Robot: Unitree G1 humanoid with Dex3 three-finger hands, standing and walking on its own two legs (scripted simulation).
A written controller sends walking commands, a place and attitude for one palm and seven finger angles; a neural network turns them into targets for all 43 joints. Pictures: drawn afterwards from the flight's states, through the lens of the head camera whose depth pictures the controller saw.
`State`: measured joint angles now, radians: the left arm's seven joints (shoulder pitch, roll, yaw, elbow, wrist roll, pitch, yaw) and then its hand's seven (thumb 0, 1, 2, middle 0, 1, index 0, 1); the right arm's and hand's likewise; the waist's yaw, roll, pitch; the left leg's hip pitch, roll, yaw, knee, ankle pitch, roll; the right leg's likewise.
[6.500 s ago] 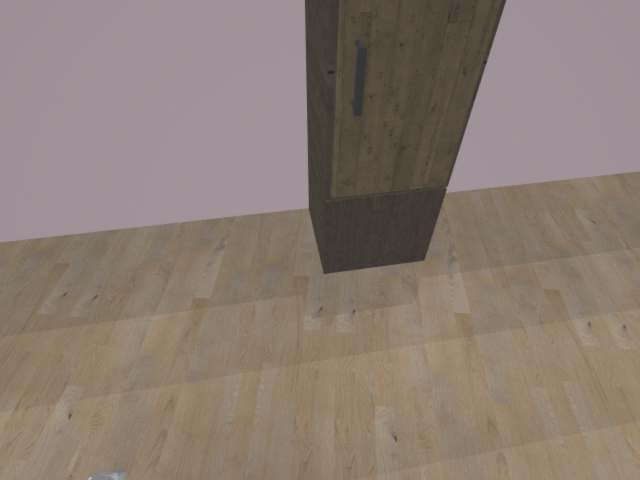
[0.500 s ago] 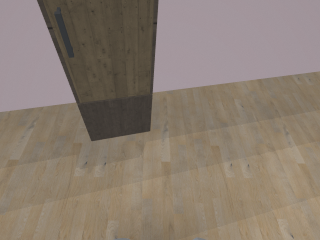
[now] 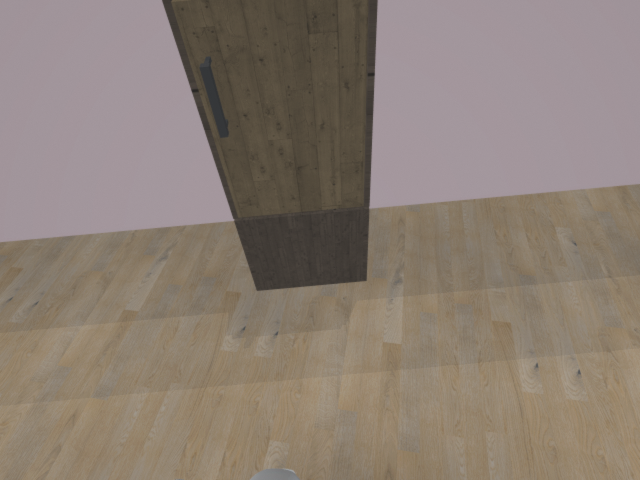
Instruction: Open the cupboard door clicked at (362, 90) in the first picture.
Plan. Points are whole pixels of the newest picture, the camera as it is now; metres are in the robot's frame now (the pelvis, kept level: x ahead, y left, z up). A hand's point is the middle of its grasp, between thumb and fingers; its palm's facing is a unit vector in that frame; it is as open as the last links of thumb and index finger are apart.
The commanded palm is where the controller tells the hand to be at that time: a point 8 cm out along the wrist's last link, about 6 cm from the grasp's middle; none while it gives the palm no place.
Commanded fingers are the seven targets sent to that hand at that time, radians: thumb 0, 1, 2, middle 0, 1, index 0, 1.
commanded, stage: take the last steps up to it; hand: left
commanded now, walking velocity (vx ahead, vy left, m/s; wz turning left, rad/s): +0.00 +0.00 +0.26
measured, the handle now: (216, 98) +0.87 +0.28 +0.06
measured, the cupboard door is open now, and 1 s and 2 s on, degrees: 0 0 0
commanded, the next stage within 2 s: come to a stop and stand still in 1.16 s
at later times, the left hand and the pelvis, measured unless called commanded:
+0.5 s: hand out of the picture -0.03 +0.23 -0.17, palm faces +0.15 -0.98 -0.16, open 7.4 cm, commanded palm none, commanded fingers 0.00 0.90 0.90 -0.20 -0.30 -0.20 -0.30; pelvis +0.03 +0.05 +0.01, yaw +5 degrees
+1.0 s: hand (216, 418) +0.25 +0.20 -0.16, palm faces +0.13 -0.97 -0.22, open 7.2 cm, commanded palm none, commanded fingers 0.00 0.90 0.90 -0.20 -0.30 -0.20 -0.30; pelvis +0.20 +0.01 +0.00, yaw +5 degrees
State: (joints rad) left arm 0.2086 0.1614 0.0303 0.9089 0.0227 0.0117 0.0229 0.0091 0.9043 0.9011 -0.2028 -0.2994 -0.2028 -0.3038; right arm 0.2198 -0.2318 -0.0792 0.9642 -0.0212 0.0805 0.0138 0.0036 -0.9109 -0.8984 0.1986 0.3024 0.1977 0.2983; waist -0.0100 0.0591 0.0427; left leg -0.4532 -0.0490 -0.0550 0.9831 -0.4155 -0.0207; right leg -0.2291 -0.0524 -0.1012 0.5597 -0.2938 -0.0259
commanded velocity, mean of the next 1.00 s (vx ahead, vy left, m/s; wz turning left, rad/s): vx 0.28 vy -0.03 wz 0.01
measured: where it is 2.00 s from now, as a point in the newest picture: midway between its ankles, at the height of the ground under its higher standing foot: (334, 461)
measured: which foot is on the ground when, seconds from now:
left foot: up 0.00-0.32, down 0.34-0.78, up 0.80-1.00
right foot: down 0.00-0.34, up 0.36-0.76, down 0.78-1.00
